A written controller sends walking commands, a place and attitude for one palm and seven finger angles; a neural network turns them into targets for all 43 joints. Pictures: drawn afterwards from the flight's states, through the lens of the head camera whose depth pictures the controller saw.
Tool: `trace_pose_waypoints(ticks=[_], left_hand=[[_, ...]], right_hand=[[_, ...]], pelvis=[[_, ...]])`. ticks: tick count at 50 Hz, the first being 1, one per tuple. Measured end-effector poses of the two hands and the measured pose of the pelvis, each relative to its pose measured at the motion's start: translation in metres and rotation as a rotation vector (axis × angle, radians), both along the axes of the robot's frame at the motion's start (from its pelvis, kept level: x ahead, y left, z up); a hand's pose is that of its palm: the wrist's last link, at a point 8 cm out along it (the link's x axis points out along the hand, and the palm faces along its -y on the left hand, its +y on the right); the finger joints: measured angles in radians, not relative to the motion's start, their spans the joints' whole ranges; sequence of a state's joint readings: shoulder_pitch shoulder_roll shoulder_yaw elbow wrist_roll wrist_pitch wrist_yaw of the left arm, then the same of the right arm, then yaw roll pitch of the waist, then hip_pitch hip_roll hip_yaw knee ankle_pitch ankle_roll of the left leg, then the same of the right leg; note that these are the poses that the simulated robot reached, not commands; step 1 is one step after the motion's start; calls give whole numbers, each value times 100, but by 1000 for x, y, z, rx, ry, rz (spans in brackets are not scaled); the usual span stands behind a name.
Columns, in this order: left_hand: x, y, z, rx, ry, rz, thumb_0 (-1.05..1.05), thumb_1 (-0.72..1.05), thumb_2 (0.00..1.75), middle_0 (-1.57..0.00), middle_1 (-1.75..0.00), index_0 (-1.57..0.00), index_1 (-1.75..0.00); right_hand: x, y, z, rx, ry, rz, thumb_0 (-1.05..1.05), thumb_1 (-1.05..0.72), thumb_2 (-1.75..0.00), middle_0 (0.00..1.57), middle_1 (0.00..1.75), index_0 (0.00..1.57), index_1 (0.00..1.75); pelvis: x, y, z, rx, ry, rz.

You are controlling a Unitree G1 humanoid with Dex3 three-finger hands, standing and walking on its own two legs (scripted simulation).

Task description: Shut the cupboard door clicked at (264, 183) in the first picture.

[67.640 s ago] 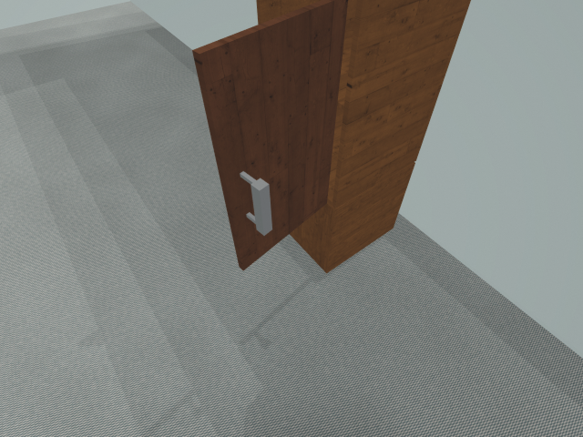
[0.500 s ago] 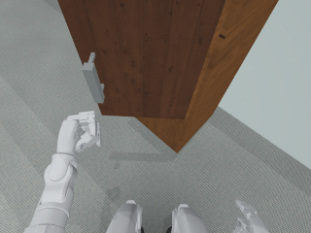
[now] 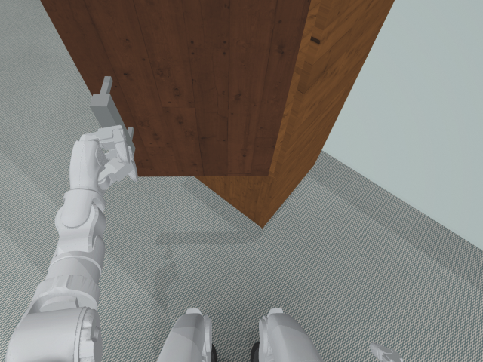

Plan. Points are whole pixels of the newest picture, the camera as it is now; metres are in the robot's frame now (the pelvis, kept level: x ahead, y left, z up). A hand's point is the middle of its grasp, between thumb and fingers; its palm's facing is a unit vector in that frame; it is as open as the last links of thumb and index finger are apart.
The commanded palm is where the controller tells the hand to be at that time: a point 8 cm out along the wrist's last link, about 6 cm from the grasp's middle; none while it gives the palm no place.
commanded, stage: bring the fist close to the handle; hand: left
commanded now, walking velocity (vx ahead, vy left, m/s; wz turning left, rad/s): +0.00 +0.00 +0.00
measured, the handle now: (117, 119) +0.53 +0.22 +0.03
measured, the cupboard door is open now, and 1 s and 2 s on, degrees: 41 34 21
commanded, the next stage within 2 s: push the door shut along its arc in 0.22 s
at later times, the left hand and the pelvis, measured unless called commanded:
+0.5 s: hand (133, 162) +0.43 +0.18 +0.03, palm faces -0.01 -1.00 -0.04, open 3.1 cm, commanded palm +0.42 +0.23 +0.04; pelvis +0.00 +0.00 +0.00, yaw +0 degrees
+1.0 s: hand (130, 137) +0.48 +0.19 +0.04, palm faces -0.13 -0.99 -0.04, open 3.2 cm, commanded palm +0.49 +0.21 +0.04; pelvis -0.01 +0.01 -0.02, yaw +0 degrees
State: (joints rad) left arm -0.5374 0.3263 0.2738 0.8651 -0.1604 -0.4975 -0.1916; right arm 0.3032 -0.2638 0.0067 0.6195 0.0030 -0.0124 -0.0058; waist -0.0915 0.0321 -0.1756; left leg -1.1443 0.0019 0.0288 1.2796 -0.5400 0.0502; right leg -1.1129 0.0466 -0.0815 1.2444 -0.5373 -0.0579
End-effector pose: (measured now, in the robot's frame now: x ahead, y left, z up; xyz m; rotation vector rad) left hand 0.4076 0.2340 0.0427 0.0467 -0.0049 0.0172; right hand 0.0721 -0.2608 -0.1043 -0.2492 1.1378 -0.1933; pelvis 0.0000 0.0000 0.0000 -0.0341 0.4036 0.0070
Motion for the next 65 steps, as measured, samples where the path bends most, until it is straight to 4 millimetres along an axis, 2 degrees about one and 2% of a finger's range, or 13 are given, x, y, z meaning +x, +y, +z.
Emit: trace_pose_waypoints(ticks=[4, 8, 14, 23, 27, 34, 48, 65], left_hand=[[-8, 1, -8, -4, 53, 0, 2, 91, 90, -129, -150, -130, -150], [-13, 2, -9, -21, 35, 23, 2, 90, 90, -129, -150, -130, -150], [-3, 0, -1, -2, -26, 9, 2, 90, 90, -130, -150, -130, -150], [1, -4, -6, -9, 46, -27, 2, 90, 90, -130, -150, -130, -150], [13, -2, -3, -4, 18, -31, 2, 90, 90, -130, -150, -130, -150], [34, 5, 0, 8, 5, -83, 2, 90, 90, -133, -150, -130, -150], [56, 11, 1, -13, 33, -141, 2, 90, 90, -131, -150, -134, -150], [101, -2, 2, -13, 43, -216, 2, 90, 90, -130, -150, -132, -150]], right_hand=[[-7, -2, 1, 10, 25, -14, 1, -91, -90, 20, 30, 20, 30], [-7, -3, 1, 5, 37, -5, 1, -91, -90, 20, 30, 20, 30], [0, -5, -1, -10, 24, 10, 1, -91, -90, 20, 30, 20, 30], [11, -2, 2, 2, -10, 5, 1, -91, -90, 20, 30, 20, 30], [9, -2, -1, -9, -2, 15, 1, -91, -90, 20, 30, 20, 30], [-8, -5, -8, -26, 48, -5, 1, -91, -90, 20, 30, 20, 30], [-53, 0, -7, -46, 152, -44, 1, -91, -90, 20, 30, 20, 30], [-84, 8, -4, -96, 210, -63, 0, -91, -90, 20, 30, 20, 30]], pelvis=[[1, -1, 3, 5, -5, -3], [1, -3, 4, 6, -6, 1], [-1, -5, 0, 1, 1, 9], [0, -3, 2, 3, -3, 4], [-2, -4, -1, -2, 4, 8], [-3, -2, -9, -14, 29, 12], [-10, 7, -14, -37, 49, 16], [-18, 18, -26, -69, 100, 25]])
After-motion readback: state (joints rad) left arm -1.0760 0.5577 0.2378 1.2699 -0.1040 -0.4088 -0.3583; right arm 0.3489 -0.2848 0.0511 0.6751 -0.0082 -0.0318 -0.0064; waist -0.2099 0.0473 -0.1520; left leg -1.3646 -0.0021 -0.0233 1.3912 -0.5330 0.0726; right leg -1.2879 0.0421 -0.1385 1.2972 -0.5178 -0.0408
